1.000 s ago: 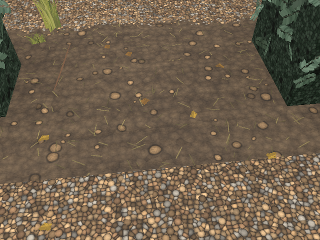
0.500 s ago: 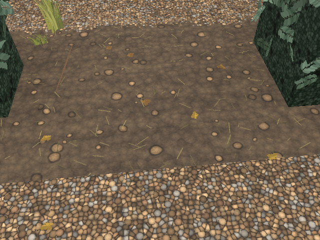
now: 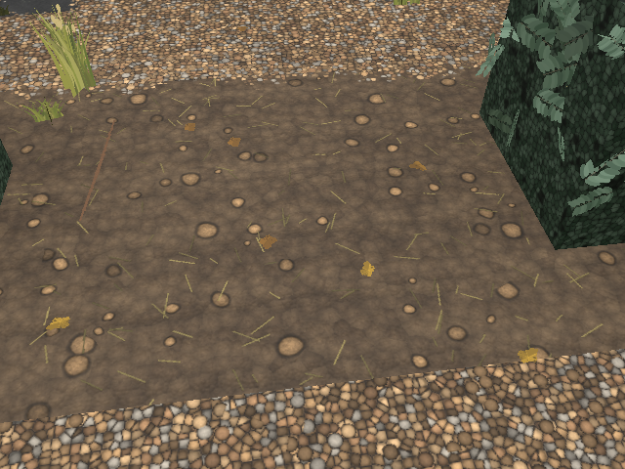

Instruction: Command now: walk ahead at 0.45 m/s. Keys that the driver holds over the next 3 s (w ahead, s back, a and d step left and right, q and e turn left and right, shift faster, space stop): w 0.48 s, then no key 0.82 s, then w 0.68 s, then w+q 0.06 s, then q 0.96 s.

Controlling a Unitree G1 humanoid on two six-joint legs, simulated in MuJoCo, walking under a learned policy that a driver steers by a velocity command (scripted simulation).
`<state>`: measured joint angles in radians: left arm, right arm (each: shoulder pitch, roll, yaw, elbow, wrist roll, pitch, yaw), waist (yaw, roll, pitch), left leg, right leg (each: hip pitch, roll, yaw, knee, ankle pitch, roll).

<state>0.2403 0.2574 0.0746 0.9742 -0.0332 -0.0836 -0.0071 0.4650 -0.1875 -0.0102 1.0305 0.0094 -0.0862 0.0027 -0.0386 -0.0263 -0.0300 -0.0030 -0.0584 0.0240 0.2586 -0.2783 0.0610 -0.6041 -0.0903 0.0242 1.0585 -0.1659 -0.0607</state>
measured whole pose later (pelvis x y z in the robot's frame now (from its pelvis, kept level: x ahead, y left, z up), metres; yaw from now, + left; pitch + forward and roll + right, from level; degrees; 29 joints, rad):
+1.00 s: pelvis +0.51 -0.09 -0.18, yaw -2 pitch +1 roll +0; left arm 0.17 0.25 0.04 1.02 0.00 0.03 0.04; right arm 0.12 -0.20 -0.03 0.88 -0.02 -0.02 -0.01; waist 0.00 -0.03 0.03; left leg -0.38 -0.03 0.02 0.47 -0.10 0.05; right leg -0.33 -0.03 0.02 0.69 -0.39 0.02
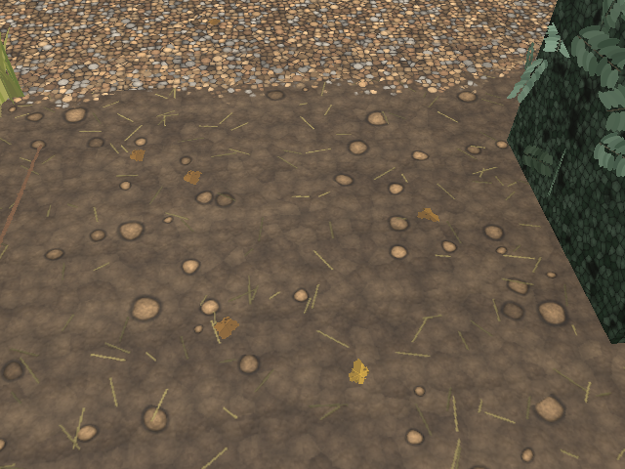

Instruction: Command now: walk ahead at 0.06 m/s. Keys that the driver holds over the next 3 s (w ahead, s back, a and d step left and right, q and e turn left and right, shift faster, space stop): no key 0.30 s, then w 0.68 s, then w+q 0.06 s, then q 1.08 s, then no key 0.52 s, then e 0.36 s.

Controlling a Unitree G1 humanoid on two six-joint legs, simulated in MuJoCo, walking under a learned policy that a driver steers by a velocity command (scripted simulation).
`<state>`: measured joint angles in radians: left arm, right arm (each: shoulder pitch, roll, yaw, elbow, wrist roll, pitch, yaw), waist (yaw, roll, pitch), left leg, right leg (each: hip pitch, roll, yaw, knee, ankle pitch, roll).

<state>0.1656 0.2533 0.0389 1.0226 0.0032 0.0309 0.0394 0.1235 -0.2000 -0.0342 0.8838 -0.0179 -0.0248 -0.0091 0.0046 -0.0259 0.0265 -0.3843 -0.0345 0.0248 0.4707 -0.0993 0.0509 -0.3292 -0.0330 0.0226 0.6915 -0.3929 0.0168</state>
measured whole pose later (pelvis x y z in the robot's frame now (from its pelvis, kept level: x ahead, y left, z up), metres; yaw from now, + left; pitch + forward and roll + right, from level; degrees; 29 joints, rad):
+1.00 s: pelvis +0.29 +0.02 +0.01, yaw +1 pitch +1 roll +0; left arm -0.01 0.24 0.06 0.91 -0.02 -0.08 -0.02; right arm 0.43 -0.20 -0.04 1.07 0.01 -0.09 -0.01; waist -0.08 -0.03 0.02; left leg 0.12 -0.05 0.04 0.15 -0.29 0.05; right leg -0.65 -0.08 -0.01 0.59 0.06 -0.03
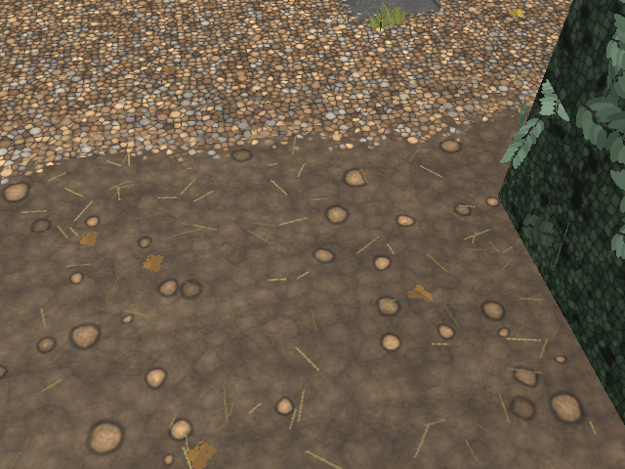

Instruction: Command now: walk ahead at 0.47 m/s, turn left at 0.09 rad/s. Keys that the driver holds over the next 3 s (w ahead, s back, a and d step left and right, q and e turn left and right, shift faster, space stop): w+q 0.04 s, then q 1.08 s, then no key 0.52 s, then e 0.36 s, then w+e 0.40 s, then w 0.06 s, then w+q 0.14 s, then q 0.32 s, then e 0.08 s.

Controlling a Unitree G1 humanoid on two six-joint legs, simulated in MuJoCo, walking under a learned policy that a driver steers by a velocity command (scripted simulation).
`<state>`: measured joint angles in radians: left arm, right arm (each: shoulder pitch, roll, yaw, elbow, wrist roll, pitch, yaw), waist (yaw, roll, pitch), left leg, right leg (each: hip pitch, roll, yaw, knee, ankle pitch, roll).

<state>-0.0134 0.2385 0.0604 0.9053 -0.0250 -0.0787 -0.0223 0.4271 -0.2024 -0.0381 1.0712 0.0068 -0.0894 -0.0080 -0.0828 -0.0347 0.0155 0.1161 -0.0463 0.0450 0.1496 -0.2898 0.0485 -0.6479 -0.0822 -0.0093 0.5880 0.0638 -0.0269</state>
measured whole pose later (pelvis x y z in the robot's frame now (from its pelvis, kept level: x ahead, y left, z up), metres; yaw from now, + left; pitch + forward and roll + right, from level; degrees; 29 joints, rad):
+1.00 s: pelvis +0.23 -0.01 +0.00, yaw +31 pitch +3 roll -2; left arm 0.05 0.30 0.08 0.85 -0.01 0.00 0.03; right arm 0.15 -0.30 -0.09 0.71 0.01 0.02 -0.03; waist -0.01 -0.01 0.04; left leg -0.33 -0.07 -0.14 0.48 -0.19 0.04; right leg -0.44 0.02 0.08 0.74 -0.35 0.07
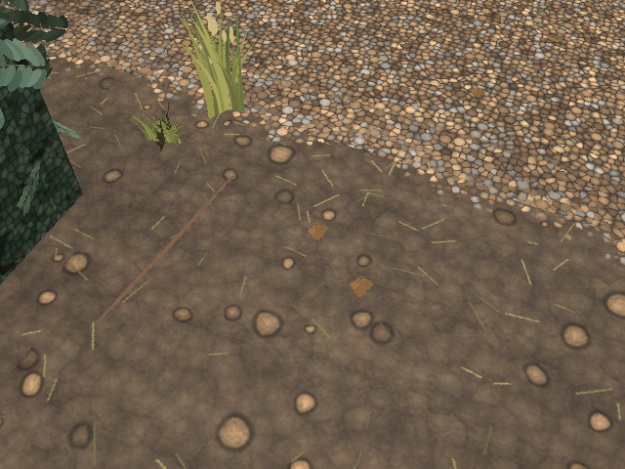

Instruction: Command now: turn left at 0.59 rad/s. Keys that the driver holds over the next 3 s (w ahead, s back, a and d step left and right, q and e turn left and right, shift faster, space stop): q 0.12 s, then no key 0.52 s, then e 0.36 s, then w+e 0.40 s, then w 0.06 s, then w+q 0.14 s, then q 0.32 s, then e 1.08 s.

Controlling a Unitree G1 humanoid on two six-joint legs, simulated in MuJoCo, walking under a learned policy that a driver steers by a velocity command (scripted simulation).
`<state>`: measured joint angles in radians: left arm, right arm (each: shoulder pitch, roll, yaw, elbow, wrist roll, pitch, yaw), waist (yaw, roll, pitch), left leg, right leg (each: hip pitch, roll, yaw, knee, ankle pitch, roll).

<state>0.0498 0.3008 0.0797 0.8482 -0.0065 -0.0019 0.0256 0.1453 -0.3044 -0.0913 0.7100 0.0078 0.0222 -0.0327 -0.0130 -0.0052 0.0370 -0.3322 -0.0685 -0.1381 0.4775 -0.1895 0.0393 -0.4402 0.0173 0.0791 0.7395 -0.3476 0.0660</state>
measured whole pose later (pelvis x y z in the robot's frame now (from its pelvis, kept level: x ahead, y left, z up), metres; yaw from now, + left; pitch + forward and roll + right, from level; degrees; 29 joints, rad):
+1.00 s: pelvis +0.00 -0.02 -0.01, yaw +2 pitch +0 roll +1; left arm 0.18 0.32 0.07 0.84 -0.02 0.04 -0.02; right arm 0.15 -0.31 -0.08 0.75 0.01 0.02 -0.05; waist 0.01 0.02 0.06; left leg -0.23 0.06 0.10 0.57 -0.33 -0.03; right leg -0.35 -0.03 -0.06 0.73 -0.38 0.01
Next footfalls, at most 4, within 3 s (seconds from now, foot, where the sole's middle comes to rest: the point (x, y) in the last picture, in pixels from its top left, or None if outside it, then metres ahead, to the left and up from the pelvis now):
0.08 right None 0.06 -0.14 -0.78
0.46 left None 0.01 0.13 -0.78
1.62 left None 0.39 0.03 -0.78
2.06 right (408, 435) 0.51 -0.20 -0.78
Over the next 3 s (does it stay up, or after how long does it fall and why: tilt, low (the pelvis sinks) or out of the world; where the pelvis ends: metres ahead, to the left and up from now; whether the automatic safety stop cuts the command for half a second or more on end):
stays up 0.40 -0.08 -0.01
